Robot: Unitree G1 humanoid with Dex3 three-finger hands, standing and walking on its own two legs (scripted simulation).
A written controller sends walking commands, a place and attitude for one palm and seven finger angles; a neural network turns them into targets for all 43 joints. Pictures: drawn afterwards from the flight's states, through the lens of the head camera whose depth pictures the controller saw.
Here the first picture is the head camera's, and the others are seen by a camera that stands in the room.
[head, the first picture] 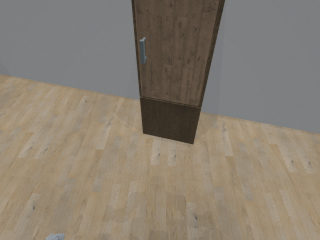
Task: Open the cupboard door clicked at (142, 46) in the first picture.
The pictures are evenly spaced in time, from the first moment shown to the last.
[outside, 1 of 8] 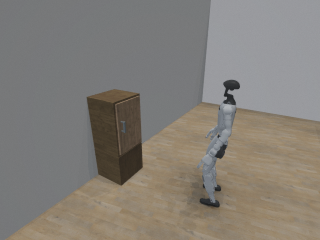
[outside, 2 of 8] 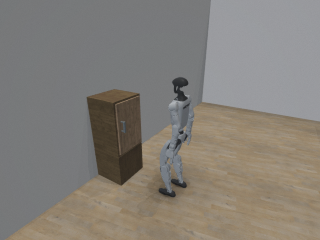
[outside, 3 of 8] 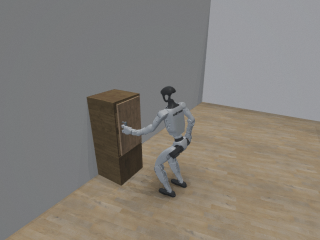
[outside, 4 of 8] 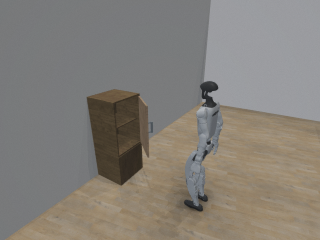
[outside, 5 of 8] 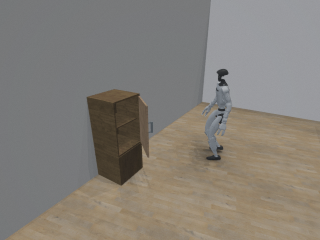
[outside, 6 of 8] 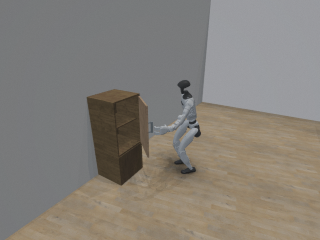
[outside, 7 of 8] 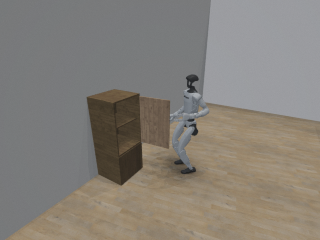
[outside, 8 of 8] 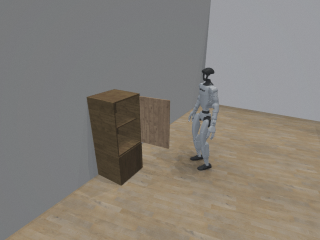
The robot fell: no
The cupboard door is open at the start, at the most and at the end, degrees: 0 96 96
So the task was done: yes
